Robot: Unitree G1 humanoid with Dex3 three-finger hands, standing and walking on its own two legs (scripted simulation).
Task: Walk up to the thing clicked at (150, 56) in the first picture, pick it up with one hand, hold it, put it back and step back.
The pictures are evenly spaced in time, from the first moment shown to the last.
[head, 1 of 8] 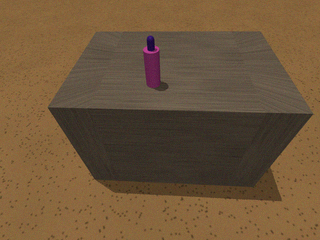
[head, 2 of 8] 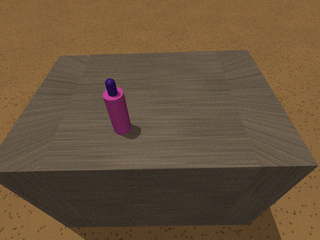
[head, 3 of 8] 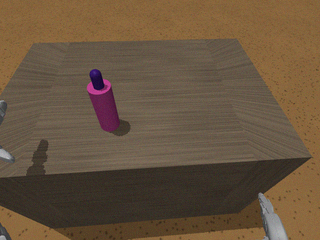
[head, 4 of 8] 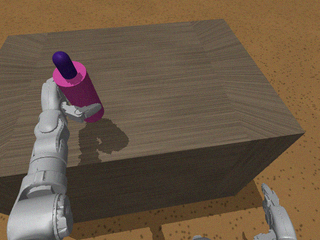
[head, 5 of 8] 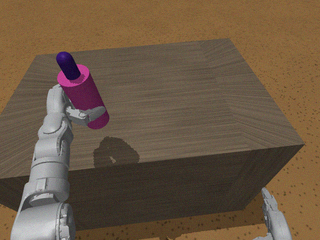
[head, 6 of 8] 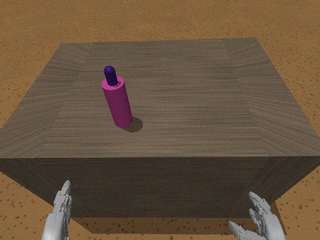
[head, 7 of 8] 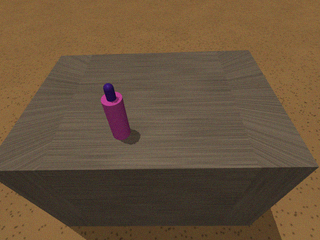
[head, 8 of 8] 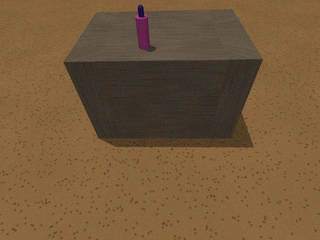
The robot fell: no
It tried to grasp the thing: yes
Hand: left
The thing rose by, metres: 0.22
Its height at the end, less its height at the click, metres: +0.00
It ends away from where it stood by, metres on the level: 0.02
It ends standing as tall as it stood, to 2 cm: yes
